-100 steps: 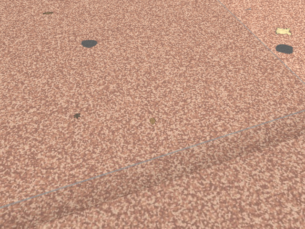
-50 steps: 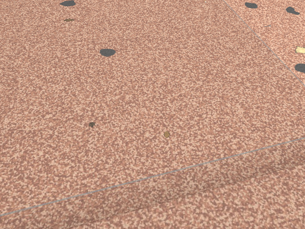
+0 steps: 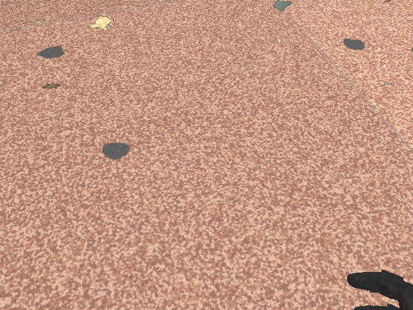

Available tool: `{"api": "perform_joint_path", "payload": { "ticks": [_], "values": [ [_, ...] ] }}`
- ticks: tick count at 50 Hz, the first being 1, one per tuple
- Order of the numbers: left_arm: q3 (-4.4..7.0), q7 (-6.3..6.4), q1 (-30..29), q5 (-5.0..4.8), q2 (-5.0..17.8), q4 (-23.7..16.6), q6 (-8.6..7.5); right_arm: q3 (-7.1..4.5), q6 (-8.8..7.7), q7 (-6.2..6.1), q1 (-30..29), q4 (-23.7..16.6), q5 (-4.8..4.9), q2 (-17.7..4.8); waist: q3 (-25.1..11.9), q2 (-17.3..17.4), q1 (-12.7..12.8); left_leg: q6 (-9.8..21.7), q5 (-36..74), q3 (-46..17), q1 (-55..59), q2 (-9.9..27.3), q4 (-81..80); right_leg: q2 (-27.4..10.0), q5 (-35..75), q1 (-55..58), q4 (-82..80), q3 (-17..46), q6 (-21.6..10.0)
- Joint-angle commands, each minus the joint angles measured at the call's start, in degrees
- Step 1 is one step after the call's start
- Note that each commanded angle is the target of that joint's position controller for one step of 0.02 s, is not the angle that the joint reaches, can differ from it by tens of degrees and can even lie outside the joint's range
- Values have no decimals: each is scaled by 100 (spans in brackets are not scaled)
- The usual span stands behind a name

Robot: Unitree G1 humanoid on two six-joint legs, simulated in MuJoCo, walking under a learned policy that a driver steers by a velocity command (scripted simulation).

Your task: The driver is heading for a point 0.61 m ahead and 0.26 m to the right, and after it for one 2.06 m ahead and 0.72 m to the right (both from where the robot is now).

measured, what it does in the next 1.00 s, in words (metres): goes down, turning right: left foot 0.12 m lower, then right foot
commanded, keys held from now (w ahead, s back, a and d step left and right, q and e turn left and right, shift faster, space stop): w+e+shift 0.58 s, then e+shift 0.28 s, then q+shift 0.14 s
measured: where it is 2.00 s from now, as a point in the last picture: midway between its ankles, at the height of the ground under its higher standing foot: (296, 219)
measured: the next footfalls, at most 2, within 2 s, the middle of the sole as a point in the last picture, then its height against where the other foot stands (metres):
left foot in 0.10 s outside the picture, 0.12 m lower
right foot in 0.50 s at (266, 291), level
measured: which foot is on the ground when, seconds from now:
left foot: up 0.00-0.08, down 0.10-0.50, up 0.52-0.86, down 0.88-1.00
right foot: down 0.00-0.10, up 0.12-0.48, down 0.50-0.86, up 0.88-1.00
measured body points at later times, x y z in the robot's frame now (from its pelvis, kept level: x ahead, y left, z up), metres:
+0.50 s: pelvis +0.46 +0.00 -0.12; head +0.49 -0.02 +0.33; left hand +0.79 +0.11 -0.18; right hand +0.28 -0.20 -0.26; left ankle +0.26 +0.17 -0.78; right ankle +0.58 -0.06 -0.82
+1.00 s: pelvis +0.81 -0.13 -0.11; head +0.83 -0.18 +0.34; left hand +1.10 -0.02 -0.21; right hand +0.76 -0.44 -0.20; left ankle +0.99 -0.16 -0.83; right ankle +0.63 -0.11 -0.70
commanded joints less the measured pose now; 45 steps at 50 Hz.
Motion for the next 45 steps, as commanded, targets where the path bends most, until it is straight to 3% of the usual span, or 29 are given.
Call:
{"api": "perform_joint_path", "payload": {
  "ticks": [1,3,5,6,7,8,9,10,11,13,15,18,22,24,25,26,27,28,30,32,35,36,37,38,40,42,43,44,45],
  "values": [
    [197,215,24,169,968,-304,82,-100,-145,-101,-686,-451,59,-543,896,-419,-12,-170,-532,-84,49,19,-860,-1123,2937,-367,361,1217,-729],
    [213,244,-41,238,1092,-285,206,-198,-239,-256,313,-146,116,-706,297,-451,-427,-143,-499,-85,1174,41,-1417,-892,4132,32,1831,1252,-727],
    [281,188,-310,4,1102,-334,246,-451,-268,-383,2897,693,8,-1143,-804,129,-1640,-20,-743,-85,4272,153,-1116,-610,3873,-1475,5234,959,-658],
    [170,135,-680,-102,421,-427,110,-461,-223,-357,3588,850,-159,-1212,-1071,958,-1838,-144,-82,-341,5966,706,403,-16,-696,-3809,7334,717,-618],
    [75,301,198,-378,165,-678,45,-360,-199,-244,3639,772,-286,-1173,-1786,1682,-1148,-363,3266,-1072,7135,1780,1908,-375,-1098,-5192,8456,535,-553],
    [20,341,259,-451,414,-824,36,-630,-146,-248,3449,697,-89,-1765,-3004,2324,-1348,762,-1214,-3393,7345,2686,265,-396,-144,-5985,8894,66,-438],
    [7,287,-776,-176,558,-823,147,-483,-131,-331,2871,540,-159,-953,-1643,898,-1404,869,-4174,-3258,5797,2234,-1010,-826,552,-6355,8194,-160,-355],
    [75,144,-1611,-5,698,-923,222,-350,-191,-378,2389,486,-228,-473,-529,220,-1460,727,-4340,-2482,4545,1879,-1227,-990,1071,-6168,7702,-76,-331],
    [91,9,-1822,64,566,-1008,258,-251,-289,-405,2435,672,-266,-264,-97,-132,-1288,509,-2826,-1797,3817,1700,-937,-1152,1565,-5914,7317,55,-361],
    [-24,-262,-2350,46,97,-1422,446,-159,-429,-401,2274,1042,85,-34,592,348,-681,12,-2178,-358,2115,1059,-1601,-1345,1908,-4947,5389,-71,-207],
    [-113,-424,-2447,51,-26,-1530,509,-155,-520,-363,1936,996,146,-55,555,615,-526,-37,-1224,379,1747,834,-1942,-1223,2769,-4301,4517,-358,-208],
    [-158,-475,-3055,27,210,-1809,494,-190,-514,-397,2049,1005,173,-259,684,182,-538,-62,234,1124,2605,798,-2165,-1163,3008,-4394,2998,-820,-454],
    [-134,-479,-2805,23,525,-1732,488,-260,-262,-618,2524,952,87,-859,252,238,-254,-307,3890,1751,3321,755,-723,-180,2677,-2898,1997,-1711,-799],
    [126,-396,-761,58,1048,-1158,505,-317,-108,-674,2043,693,41,-1123,-717,242,749,-231,3691,1535,2585,901,1929,-13,2539,-539,1838,-1308,-1159],
    [303,-285,-78,-38,1265,-855,496,-340,-33,-602,1854,643,-8,-1056,-982,-378,935,-182,-203,1552,1466,300,4247,-206,2342,785,1360,-685,-1485],
    [407,-161,-568,-183,1612,-904,575,-189,-76,-500,1739,362,-94,-471,-583,-1558,359,-211,-4964,1444,-161,-642,6441,-902,2500,902,1331,745,-1727],
    [424,-148,-790,-25,2063,-1159,599,-138,-206,-469,2050,-347,6,-455,-1437,-1509,-252,-297,-5215,180,-1593,-636,6882,-1768,2068,2035,334,3211,-2610],
    [448,-64,-788,41,1824,-1239,617,-110,-352,-453,1618,-461,-6,-675,-953,-693,-104,-291,-4868,-188,-2098,-451,6281,-2100,641,1581,-902,4072,-2492],
    [340,33,-1375,15,1358,-1214,503,-138,-316,-458,1513,-353,-52,-817,468,227,-803,-430,-4469,-139,-1552,-75,5137,-1735,1790,-355,-1240,3217,-2038],
    [253,65,-1703,-81,1259,-1332,311,-112,-43,-458,1815,-285,-159,-733,707,444,-1304,-704,-4622,-68,-427,129,4220,-1315,4739,-1761,-1027,2107,-1848],
    [328,-21,-1785,-112,1424,-1358,204,-26,90,-417,1271,-641,-60,-385,505,264,-1292,-760,-3696,397,644,-145,2612,-445,6722,-2700,-680,1068,-1402],
    [280,59,-1962,-480,970,-1628,151,-73,-240,-519,305,-956,200,-267,408,550,-955,-792,-3274,136,775,-544,1725,-310,5728,-2989,-591,1361,-1192],
    [337,107,-1880,-514,1186,-1575,210,-15,-364,-540,90,-1095,211,-98,199,434,-873,-755,-2647,204,1097,-821,738,-140,5337,-2897,-457,1297,-966],
    [414,156,-1562,-474,1355,-1480,303,-37,-430,-531,-2,-1170,216,-72,-108,164,-686,-721,-1952,310,1446,-1119,0,-57,4932,-2640,-345,1376,-691],
    [394,204,-1176,-377,1178,-1348,431,-193,-433,-525,42,-1260,345,-321,-364,-370,-617,-665,-1123,118,2104,-1312,-531,-20,4206,-2386,174,1689,-296],
    [362,202,-1486,-393,985,-1511,458,-359,-364,-579,712,-1230,320,-630,-748,-769,-1113,-492,-690,-76,3063,-1169,-831,170,4225,-2329,1282,1760,72],
    [317,189,-1682,-353,824,-1668,462,-418,-330,-614,1596,-1064,221,-750,-1326,-872,-1572,-271,-135,-290,4119,-699,-788,349,3777,-2494,2492,1521,347],
    [102,184,-1304,-96,119,-1779,512,-363,-271,-605,2278,-921,73,-920,-2207,108,-1506,210,2388,-1423,5429,831,266,642,-741,-3161,4298,919,525],
    [97,128,-1,-145,327,-1806,507,-290,-250,-494,2401,-958,-173,-932,-3092,1345,-971,1300,3676,-3588,5987,2183,274,773,-1751,-3658,6016,1158,686]
  ]
}}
